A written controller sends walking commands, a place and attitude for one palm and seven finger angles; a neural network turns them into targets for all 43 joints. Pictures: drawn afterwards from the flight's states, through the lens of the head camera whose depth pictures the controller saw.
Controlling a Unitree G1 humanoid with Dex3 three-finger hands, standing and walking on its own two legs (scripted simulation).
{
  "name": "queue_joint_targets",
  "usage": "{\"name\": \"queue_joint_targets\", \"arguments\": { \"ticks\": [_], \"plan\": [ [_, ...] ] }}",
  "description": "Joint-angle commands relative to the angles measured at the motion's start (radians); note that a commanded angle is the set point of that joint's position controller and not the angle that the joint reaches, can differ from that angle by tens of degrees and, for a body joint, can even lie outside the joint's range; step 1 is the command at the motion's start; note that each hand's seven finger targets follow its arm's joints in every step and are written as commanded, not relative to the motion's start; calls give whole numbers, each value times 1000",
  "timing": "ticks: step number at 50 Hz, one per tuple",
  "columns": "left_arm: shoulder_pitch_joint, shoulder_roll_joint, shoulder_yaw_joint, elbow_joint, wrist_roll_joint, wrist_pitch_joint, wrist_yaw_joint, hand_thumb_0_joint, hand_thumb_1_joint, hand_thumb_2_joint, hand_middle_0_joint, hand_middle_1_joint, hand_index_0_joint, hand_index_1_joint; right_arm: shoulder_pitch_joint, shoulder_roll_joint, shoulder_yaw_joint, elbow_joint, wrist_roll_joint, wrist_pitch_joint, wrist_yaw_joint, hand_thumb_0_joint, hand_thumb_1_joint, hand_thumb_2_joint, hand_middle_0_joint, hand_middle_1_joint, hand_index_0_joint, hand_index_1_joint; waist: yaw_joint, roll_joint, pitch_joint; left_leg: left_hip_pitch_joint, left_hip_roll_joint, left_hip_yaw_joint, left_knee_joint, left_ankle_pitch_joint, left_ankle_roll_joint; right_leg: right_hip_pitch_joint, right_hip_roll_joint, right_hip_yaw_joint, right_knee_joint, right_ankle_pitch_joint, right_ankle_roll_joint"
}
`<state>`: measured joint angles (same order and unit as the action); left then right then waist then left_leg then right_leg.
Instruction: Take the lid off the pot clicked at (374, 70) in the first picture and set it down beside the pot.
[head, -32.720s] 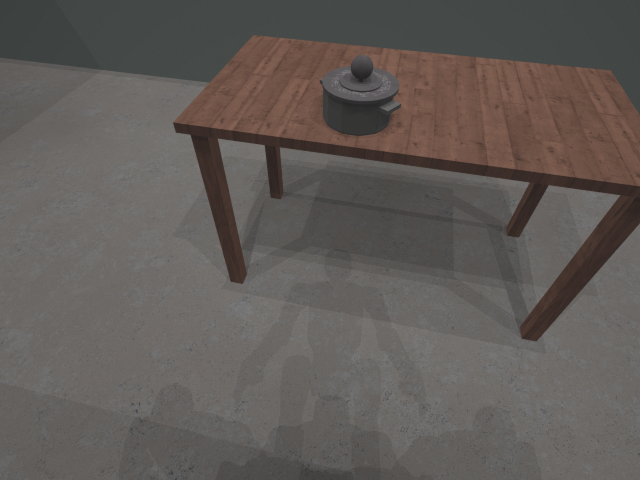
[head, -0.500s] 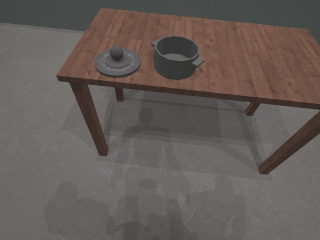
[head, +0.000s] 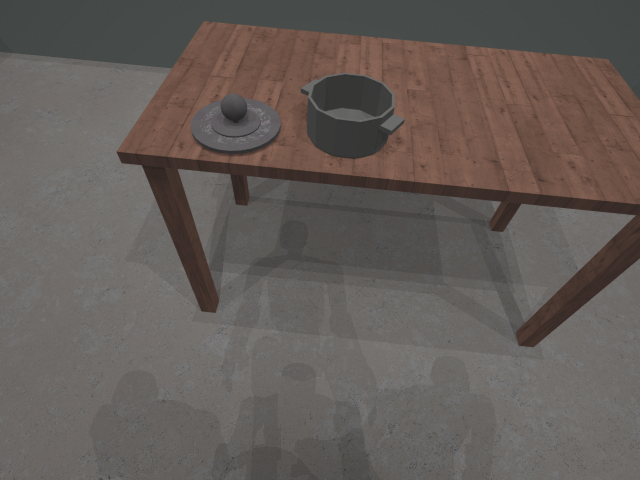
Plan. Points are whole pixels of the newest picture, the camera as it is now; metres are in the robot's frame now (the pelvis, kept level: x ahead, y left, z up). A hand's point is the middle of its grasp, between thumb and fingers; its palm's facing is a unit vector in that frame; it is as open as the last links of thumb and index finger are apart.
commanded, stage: let the arm hang, fingers relaxed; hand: left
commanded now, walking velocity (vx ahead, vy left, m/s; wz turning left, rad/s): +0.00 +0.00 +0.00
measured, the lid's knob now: (234, 107) +0.79 +0.20 +0.01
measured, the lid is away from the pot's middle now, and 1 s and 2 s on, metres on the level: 0.24 0.24 0.24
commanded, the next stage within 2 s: look to check the result in 0.66 s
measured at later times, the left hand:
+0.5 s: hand out of the picture +0.02 +0.18 -0.18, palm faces +0.04 -0.98 -0.19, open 7.3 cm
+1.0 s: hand out of the picture +0.01 +0.18 -0.18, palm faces +0.03 -0.98 -0.19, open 7.3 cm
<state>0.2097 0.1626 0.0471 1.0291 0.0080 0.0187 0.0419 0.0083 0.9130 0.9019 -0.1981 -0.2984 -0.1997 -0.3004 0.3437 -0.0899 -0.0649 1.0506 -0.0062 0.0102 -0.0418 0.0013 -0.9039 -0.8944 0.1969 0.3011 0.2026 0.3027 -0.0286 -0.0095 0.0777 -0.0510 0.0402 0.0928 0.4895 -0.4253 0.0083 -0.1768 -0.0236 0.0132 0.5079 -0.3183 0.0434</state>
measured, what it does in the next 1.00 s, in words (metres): stands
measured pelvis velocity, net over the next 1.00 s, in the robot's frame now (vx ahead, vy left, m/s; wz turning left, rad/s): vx -0.02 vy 0.00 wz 0.00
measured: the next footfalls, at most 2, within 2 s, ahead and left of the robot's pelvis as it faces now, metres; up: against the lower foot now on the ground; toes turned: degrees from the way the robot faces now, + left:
none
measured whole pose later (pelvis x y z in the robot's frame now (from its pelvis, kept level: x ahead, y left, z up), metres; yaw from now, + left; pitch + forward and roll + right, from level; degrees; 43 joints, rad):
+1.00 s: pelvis -0.02 +0.00 +0.00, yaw +0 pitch -1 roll -1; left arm 0.22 0.17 0.04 1.07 0.01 0.01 0.04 0.01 0.93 0.90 -0.20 -0.30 -0.20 -0.30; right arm 0.32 -0.09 -0.06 1.07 0.00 0.00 -0.04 0.00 -0.90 -0.89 0.20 0.30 0.20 0.30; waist -0.02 -0.02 0.09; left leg -0.06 0.03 0.09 0.45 -0.38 0.02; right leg -0.18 -0.04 0.01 0.46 -0.26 0.05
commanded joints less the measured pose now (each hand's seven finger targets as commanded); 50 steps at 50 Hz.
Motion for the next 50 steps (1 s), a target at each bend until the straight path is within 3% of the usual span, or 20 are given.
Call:
{"name": "queue_joint_targets", "arguments": {
  "ticks": [1, 6, 14, 22, 34, 37, 49, 50],
  "plan": [
    [40, 85, 15, -42, 5, -21, 5, 0, 900, 900, -200, -300, -200, -300, 98, -109, -19, -20, -1, -10, -7, 0, -900, -900, 200, 300, 200, 300, 5, 19, -2, -46, 78, -57, -66, 457, 32, 20, -54, 26, -43, 411, -78],
    [42, 82, 13, -36, 5, -22, 5, 0, 900, 900, -200, -300, -200, -300, 88, -110, -19, -17, -2, -12, -7, 0, -900, -900, 200, 300, 200, 300, 5, 50, -10, -35, 81, -57, -72, 475, 33, 15, -51, 26, -45, 408, -75],
    [44, 84, 10, -25, 6, -23, 6, 0, 900, 900, -200, -300, -200, -300, 83, -109, -19, -18, 0, -13, -6, 0, -900, -900, 200, 300, 200, 300, 4, 24, -10, -43, 78, -62, -82, 453, 32, 19, -53, 24, -58, 397, -72],
    [52, 81, 8, -16, 4, -23, 5, 0, 900, 900, -200, -300, -200, -300, 74, -116, -17, -15, 0, -15, -8, 0, -900, -900, 200, 300, 200, 300, 8, 35, -15, -32, 81, -63, -82, 508, 31, 23, -53, 18, -57, 417, -68],
    [50, 81, 4, -3, 6, -23, 6, 0, 900, 900, -200, -300, -200, -300, 78, -112, -17, -4, 2, -16, -7, 0, -900, -900, 200, 300, 200, 300, 7, 26, -2, -46, 78, -68, -99, 460, 33, 21, -54, 19, -71, 383, -65],
    [53, 77, 5, -1, 4, -23, 5, 0, 900, 900, -200, -300, -200, -300, 73, -111, -16, -2, 0, -18, -9, 0, -900, -900, 200, 300, 200, 300, 10, 45, -3, -43, 79, -68, -101, 489, 34, 24, -53, 18, -68, 390, -63],
    [56, 75, 4, 9, 6, -24, 8, 0, 900, 900, -200, -300, -200, -300, 82, -109, -17, 5, 2, -19, -9, 0, -900, -900, 200, 300, 200, 300, 8, 23, -7, -44, 79, -69, -105, 478, 32, 26, -55, 18, -76, 391, -62],
    [57, 75, 2, 11, 5, -24, 7, 0, 900, 900, -200, -300, -200, -300, 80, -112, -16, 9, 1, -19, -10, 0, -900, -900, 200, 300, 200, 300, 9, 43, -8, -38, 80, -65, -105, 493, 31, 24, -57, 18, -75, 396, -61]
  ]
}}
